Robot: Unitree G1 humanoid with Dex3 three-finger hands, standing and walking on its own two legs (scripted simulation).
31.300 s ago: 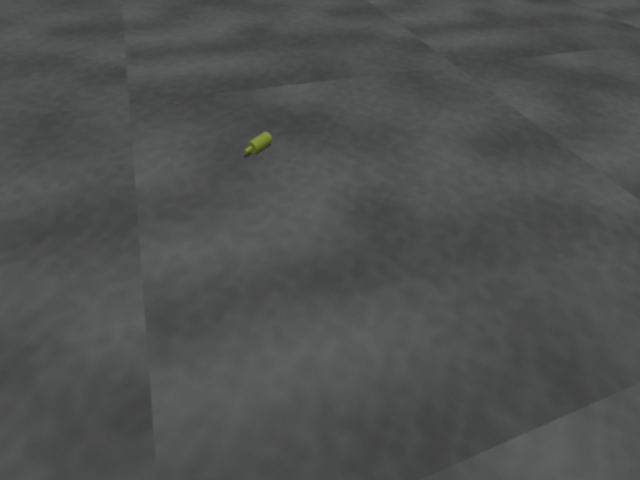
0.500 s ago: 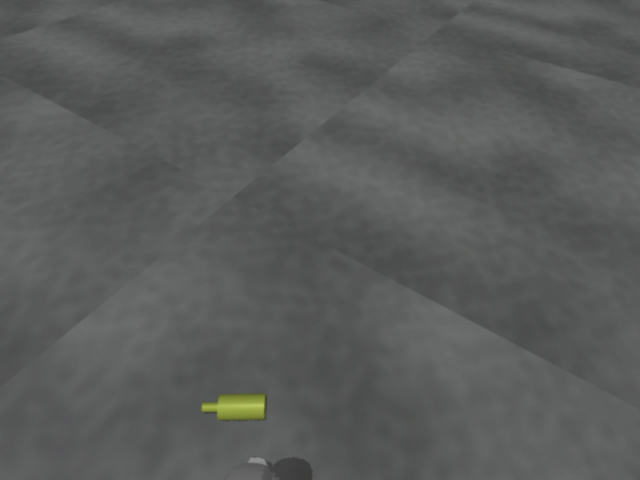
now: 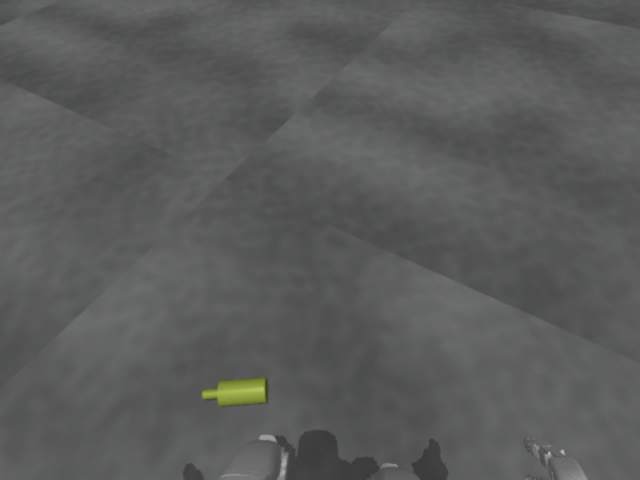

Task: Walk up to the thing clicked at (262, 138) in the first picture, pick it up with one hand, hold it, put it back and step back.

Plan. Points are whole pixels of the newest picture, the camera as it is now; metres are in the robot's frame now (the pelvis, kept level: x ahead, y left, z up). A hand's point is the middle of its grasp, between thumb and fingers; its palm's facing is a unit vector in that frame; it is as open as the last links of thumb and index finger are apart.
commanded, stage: walk up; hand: left
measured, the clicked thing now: (235, 392) +0.44 +0.28 -0.70
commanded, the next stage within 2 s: stand in 1.00 s
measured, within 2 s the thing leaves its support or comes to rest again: neither
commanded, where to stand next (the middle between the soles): +0.10 +0.02 m, yaw +5 degrees
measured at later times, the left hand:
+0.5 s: hand out of the picture +0.03 +0.28 -0.12, palm faces +0.03 -0.93 -0.37, open 7.4 cm
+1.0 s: hand out of the picture +0.07 +0.32 -0.13, palm faces +0.05 -0.92 -0.38, open 7.4 cm
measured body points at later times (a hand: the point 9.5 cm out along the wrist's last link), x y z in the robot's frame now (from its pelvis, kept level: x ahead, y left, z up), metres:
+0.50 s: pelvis -0.01 +0.00 +0.02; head +0.00 +0.01 +0.47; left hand +0.03 +0.33 -0.10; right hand +0.04 -0.32 -0.09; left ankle -0.05 +0.15 -0.70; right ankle +0.07 -0.11 -0.70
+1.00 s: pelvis +0.00 +0.03 +0.02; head +0.02 +0.04 +0.47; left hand +0.07 +0.36 -0.10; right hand +0.10 -0.26 -0.10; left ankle +0.01 +0.15 -0.70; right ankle +0.07 -0.11 -0.70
